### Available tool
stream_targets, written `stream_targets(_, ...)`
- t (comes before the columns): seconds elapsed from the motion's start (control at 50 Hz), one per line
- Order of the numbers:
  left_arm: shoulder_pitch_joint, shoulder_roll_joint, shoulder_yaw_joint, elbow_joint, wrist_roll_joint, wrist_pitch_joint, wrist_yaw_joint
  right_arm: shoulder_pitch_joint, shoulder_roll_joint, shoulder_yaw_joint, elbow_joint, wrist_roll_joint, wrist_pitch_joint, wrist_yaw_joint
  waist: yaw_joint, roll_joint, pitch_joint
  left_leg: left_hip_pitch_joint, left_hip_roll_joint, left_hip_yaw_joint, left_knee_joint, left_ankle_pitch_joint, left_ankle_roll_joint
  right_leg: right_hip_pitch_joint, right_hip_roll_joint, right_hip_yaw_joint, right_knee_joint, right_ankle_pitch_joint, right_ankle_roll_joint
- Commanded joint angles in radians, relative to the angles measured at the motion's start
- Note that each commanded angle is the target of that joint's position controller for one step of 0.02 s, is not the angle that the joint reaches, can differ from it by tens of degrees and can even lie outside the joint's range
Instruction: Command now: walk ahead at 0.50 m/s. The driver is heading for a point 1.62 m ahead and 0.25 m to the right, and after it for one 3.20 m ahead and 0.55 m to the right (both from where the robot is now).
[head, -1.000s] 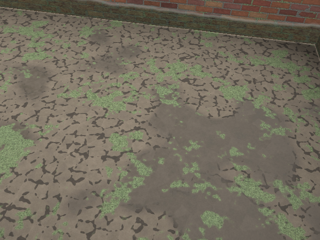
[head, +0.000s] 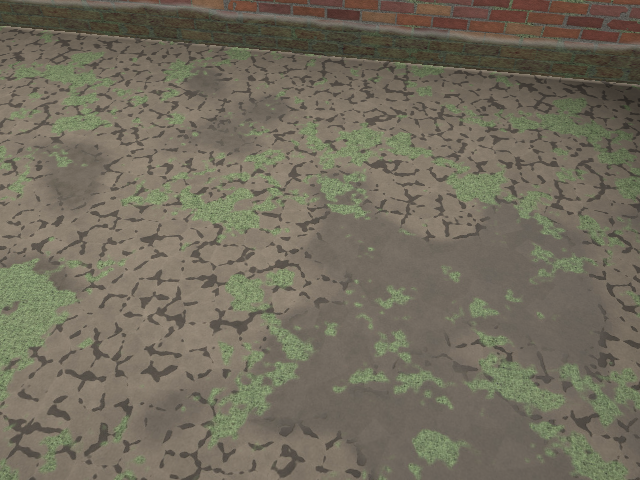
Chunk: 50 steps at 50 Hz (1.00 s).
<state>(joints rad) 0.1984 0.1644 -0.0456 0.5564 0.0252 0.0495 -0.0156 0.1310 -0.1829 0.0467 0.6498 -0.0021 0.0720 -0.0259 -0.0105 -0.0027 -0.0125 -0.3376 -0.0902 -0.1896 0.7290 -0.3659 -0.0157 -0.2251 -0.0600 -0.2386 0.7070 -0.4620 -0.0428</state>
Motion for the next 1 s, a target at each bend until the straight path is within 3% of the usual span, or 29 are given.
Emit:
stream_targets(0.02,-0.053,0.070,0.019,-0.090,0.000,-0.018,0.002,-0.075,-0.078,-0.022,-0.086,0.000,-0.015,-0.002,0.000,-0.003,-0.051,-0.073,0.017,0.034,-0.084,0.323,0.054,0.086,-0.049,0.080,-0.127,0.245,0.007)
stream_targets(0.76,-0.036,0.067,0.015,-0.092,0.000,-0.022,0.001,-0.096,-0.069,-0.019,-0.084,-0.001,-0.014,0.000,0.004,-0.002,-0.045,-0.055,0.020,0.039,-0.091,0.304,0.050,0.074,-0.049,0.084,-0.138,0.236,0.006)
stream_targets(0.8,-0.005,0.084,0.023,-0.073,-0.009,-0.018,0.015,-0.093,-0.072,-0.024,-0.084,-0.005,-0.006,-0.009,0.005,-0.010,-0.063,-0.062,0.027,0.064,-0.078,0.338,0.059,0.113,-0.067,0.080,-0.129,0.289,0.001)
stream_targets(0.9,0.008,0.072,0.017,-0.060,-0.004,-0.008,0.018,-0.065,-0.058,-0.023,-0.069,-0.002,0.000,-0.008,-0.003,-0.010,-0.035,-0.057,0.031,0.052,-0.101,0.275,0.058,0.094,-0.072,0.080,-0.145,0.267,-0.004)
stream_targets(1.0,0.053,0.066,0.012,-0.022,0.004,-0.006,0.017,-0.043,-0.057,-0.023,-0.039,0.000,0.006,0.000,-0.003,0.027,0.016,-0.057,0.057,-0.022,-0.208,0.239,0.059,0.102,-0.064,0.090,-0.209,0.209,0.003)
